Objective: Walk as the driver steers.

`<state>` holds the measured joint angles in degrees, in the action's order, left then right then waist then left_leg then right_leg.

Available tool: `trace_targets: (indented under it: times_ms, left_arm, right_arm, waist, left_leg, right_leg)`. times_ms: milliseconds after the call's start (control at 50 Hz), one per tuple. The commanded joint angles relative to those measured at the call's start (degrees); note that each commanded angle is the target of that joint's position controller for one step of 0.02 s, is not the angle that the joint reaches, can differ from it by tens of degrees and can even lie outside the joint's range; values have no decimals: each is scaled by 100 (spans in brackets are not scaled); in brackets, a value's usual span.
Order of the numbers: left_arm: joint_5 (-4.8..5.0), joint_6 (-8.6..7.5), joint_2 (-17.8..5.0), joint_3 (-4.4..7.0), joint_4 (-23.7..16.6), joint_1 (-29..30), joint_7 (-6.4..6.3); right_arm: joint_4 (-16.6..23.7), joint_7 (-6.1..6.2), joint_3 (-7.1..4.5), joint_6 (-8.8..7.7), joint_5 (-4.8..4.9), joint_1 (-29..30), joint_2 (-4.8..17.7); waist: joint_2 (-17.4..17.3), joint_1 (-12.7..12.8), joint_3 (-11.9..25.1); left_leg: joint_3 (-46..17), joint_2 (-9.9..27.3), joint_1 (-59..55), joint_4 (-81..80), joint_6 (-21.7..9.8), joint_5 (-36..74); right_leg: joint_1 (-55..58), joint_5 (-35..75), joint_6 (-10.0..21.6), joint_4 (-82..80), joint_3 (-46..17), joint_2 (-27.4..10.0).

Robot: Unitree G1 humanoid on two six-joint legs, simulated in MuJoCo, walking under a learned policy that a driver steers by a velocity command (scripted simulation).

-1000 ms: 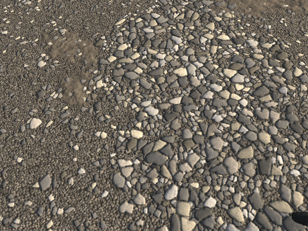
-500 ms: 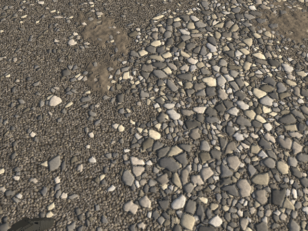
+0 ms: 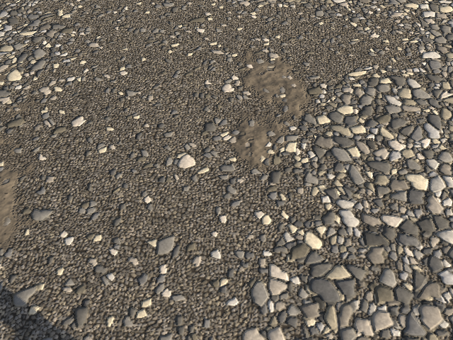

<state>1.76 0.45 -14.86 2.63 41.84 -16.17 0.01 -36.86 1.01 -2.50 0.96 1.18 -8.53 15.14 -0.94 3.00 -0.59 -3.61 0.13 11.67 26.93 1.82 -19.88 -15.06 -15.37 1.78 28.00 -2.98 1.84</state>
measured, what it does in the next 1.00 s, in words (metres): walks ahead: right foot, then left foot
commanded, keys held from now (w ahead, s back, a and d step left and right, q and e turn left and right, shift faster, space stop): w+e+shift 0.46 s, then w+q+shift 0.54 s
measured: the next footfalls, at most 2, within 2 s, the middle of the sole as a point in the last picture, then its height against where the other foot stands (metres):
right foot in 0.46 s outside the picture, level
left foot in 0.94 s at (351, 248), level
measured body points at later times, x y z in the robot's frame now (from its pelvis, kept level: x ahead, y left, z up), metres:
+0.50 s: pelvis +0.23 -0.12 -0.05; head +0.27 -0.15 +0.39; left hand +0.53 +0.04 -0.12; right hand +0.12 -0.39 -0.18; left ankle +0.02 +0.13 -0.65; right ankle +0.31 -0.23 -0.74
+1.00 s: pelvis +0.62 -0.30 -0.04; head +0.63 -0.31 +0.41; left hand +0.79 -0.06 -0.15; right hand +0.65 -0.60 -0.15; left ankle +0.76 -0.31 -0.74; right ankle +0.36 -0.31 -0.61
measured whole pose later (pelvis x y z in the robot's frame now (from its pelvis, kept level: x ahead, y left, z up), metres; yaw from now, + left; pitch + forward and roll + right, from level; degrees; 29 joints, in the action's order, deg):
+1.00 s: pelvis +0.62 -0.30 -0.04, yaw -13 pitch -2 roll -1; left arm -0.1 -4.7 -16.2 2.4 44.1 -17.2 -1.2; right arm -40.6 -2.8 -3.5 -3.6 1.5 -16.4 17.3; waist -1.6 -3.2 -2.6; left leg 5.5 -5.6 30.0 41.0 -10.5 -13.1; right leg -3.6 -25.9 -0.4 71.6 6.7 3.9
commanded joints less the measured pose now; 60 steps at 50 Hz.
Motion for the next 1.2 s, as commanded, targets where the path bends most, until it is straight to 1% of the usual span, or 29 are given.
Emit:
trace_targets:
  times_ms: [20, 40, 60, 100, 140, 240, 340, 400, 440, 460, 480, 500, 520, 560, 580, 620, 680, 840, 880, 920, 940, 960, 980, 1000, 1020, 1060, 1120, 1160, 1200]
  left_arm:
    - [26, -230, -334, 79, -743, 925, -4]
    - [156, -363, -392, 83, -1090, 1256, -25]
    - [153, -417, -708, 176, -1044, 1188, -26]
    - [66, -377, -781, 252, -782, 638, 24]
    - [28, -338, -661, 230, -799, 668, 88]
    - [36, -246, -462, 121, -1000, 971, 211]
    - [74, -281, -299, -35, -1262, 1737, 462]
    - [130, -262, -655, 101, -1301, 1397, 462]
    - [197, -166, -1409, 483, -892, -568, 384]
    - [201, -42, -1853, 717, -514, -1624, 263]
    - [150, -98, -2347, 719, -597, -1039, 171]
    - [3, -234, -1657, 510, -771, -1276, 208]
    - [-104, -360, -1301, 420, -607, -1318, 244]
    - [-184, -559, -1015, 281, -498, -471, 260]
    - [-305, -599, -820, 205, -546, -90, 245]
    - [-271, -693, -581, 149, -467, 111, 239]
    - [-262, -843, -576, 161, -284, -27, 206]
    - [-319, -840, -904, 140, -18, -397, -179]
    - [-343, -635, -1201, 216, -7, -434, -331]
    - [-341, -453, -1507, 337, -163, 61, -463]
    - [-353, -452, -1515, 344, -367, 740, -418]
    - [-231, -579, -862, 169, -491, 1400, -191]
    - [-157, -787, 390, -181, -841, 781, 8]
    - [45, -1027, 213, -295, -1148, 276, 148]
    - [37, -1141, -425, -191, -1260, 787, 220]
    - [-147, -1053, -497, -160, -1222, 638, 173]
    - [-263, -796, -756, -60, -1081, 541, -70]
    - [-366, -764, -547, -146, -1364, 1253, -143]
    - [-292, -764, -215, -222, -1585, 1882, -133]
  right_arm:
    - [-190, 85, -444, -234, -89, -2003, 1354]
    - [-262, 9, -572, -343, -205, -1862, 1686]
    - [-101, 23, -425, -515, -225, -1369, 1188]
    - [-32, 38, -293, -665, -115, -898, 720]
    - [-91, 37, -258, -708, -125, -970, 627]
    - [-290, 14, -286, -730, -205, -1090, 751]
    - [-546, -23, -356, -652, -140, -1342, 1078]
    - [-581, -29, -438, -515, -123, -1252, 1542]
    - [-477, -35, -495, -455, -58, -1012, 1811]
    - [-350, -5, -379, -573, -74, -1100, 1476]
    - [13, -59, -23, -786, -144, -1758, 363]
    - [-26, -98, -26, -1060, 81, -1502, 879]
    - [118, -59, -106, -1088, 376, -658, 1140]
    - [103, 28, -10, -996, 215, -506, 807]
    - [-75, -30, -34, -851, 213, -929, 781]
    - [-335, -99, -58, -549, 210, -1262, 695]
    - [-284, -82, -33, -341, 194, -724, 535]
    - [-67, -477, -43, -706, 171, 170, 447]
    - [-12, -539, -144, -668, 217, -65, 634]
    - [-230, -496, -354, -446, 258, -1442, 1054]
    - [-671, -399, -542, -295, 227, -3160, 1450]
    - [-1094, -283, -446, -183, 180, -4106, 1268]
    - [-1010, -331, -250, -327, -131, -3367, 843]
    - [-530, -331, -179, -443, -219, -2405, 715]
    - [-264, -337, -195, -479, -155, -2162, 569]
    - [48, -332, -243, -637, -119, -1195, 844]
    - [154, -181, -212, -666, -75, -813, 765]
    - [37, -46, -200, -645, 49, -986, 713]
    - [-81, 34, -234, -561, 148, -1108, 801]
  waist:
    - [-263, -1201, 501]
    - [-1228, -1157, 51]
    - [-923, -962, -270]
    - [-958, -633, -262]
    - [-741, -636, -433]
    - [-524, -617, -797]
    - [-200, -762, -1226]
    - [-664, -257, -606]
    - [-883, 893, 614]
    - [-296, 1228, 1029]
    - [2101, 113, 1508]
    - [1145, 548, 2797]
    - [543, 701, 1674]
    - [-162, 43, 521]
    - [121, -296, 238]
    - [449, -491, -32]
    - [316, -349, -667]
    - [326, -103, -682]
    - [659, -368, -267]
    - [1006, -1250, 329]
    - [851, -2105, 793]
    - [-804, -2498, 466]
    - [-2310, -1215, 325]
    - [-1856, -704, 1025]
    - [-290, -775, 687]
    - [1015, 16, -134]
    - [773, 117, -445]
    - [348, -228, -572]
    - [-42, -582, -430]
  left_leg:
    - [-1370, 1560, -3199, -1021, -904, -1273]
    - [-3004, 2520, -2410, -1627, -1484, -2610]
    - [-2872, 2351, -2079, -1749, -1454, -2588]
    - [-1816, 1899, -2102, -1768, -1036, -1596]
    - [-981, 1727, -1778, -1937, -921, -621]
    - [557, 1503, -1121, -2155, -830, 619]
    - [1487, 1583, -1330, -2363, -699, 1496]
    - [1855, 1631, -1772, -1146, -628, 6368]
    - [1894, 1612, -1089, 1417, -544, 7946]
    - [1685, 1241, 624, 3318, -287, 5418]
    - [1086, -41, 3058, 6088, 22, -832]
    - [-469, 58, 3226, 6350, -245, -533]
    - [-382, 240, 3507, 6255, -409, -205]
    - [-329, 841, 3038, 5383, -540, 267]
    - [-406, 1043, 2653, 5214, -559, 610]
    - [-352, 1158, 2476, 4973, -490, 921]
    - [-487, 929, 2963, 4311, -343, 1801]
    - [928, -20, 2509, 1251, -582, 3644]
    - [1459, -421, 2040, 1120, -698, 3196]
    - [1502, -611, 674, 1468, -930, 2250]
    - [821, -334, -1027, 1534, -1274, 2003]
    - [425, -29, -1980, 893, -1587, 2649]
    - [-1289, 62, -2742, 1267, -2145, 1513]
    - [-3870, 1017, -2758, -288, -2861, -1307]
    - [-4409, 1145, -2030, -1418, -2491, -2473]
    - [-4278, 1024, -83, -1717, -2353, -2237]
    - [-2847, 275, 1234, -1688, -2204, -704]
    - [-2080, -83, 1752, -1590, -2086, 155]
    - [-1662, -402, 1927, -1360, -1741, 305]
  right_leg:
    - [-3118, -2060, 5, 889, -673, -96]
    - [-4052, -1714, -59, 2251, -124, -157]
    - [-4126, -1214, -40, 3036, -469, -464]
    - [-4259, -466, -96, 3660, -414, -583]
    - [-4251, 166, -196, 4067, -315, -728]
    - [-4012, 1194, -389, 3772, -34, -893]
    - [-3367, 1403, 102, 2199, 655, -898]
    - [-1996, 609, 551, 1937, 1359, -171]
    - [801, 264, 934, 1736, 1448, 399]
    - [3015, 324, 1092, 1431, 598, 297]
    - [4503, -1599, 2200, 26, -3105, -1426]
    - [4574, -3566, 2232, -1194, -4889, -1981]
    - [3682, -3169, 1755, -1500, -4419, -1992]
    - [1589, -1617, 1418, -1366, -2926, -1753]
    - [829, -1294, 1324, -1365, -2183, -1502]
    - [175, -652, 1131, -1633, -1220, -1293]
    - [-242, 538, 592, -2017, 133, -995]
    - [1445, 4850, -448, -2012, 1613, -824]
    - [2194, 7298, -563, -1058, 1689, -995]
    - [2141, 9125, -505, 698, 1606, -1292]
    - [1190, 8804, -385, 2574, 1394, -1296]
    - [-291, 2883, -379, 5910, 1534, -148]
    - [-2927, -2025, -371, 7823, 328, 620]
    - [-3754, -1825, -55, 7838, -586, 522]
    - [-3485, -1067, 380, 6865, -650, 252]
    - [-2811, -373, 260, 5374, -717, -198]
    - [-2035, 1, -274, 4052, -592, -570]
    - [-1582, 810, -538, 2675, -313, -533]
    - [-856, 1577, -714, 1279, -55, -243]
Over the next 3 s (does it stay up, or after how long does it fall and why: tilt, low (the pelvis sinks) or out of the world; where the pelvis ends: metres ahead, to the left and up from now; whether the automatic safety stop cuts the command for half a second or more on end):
stays up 2.24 -0.06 -0.01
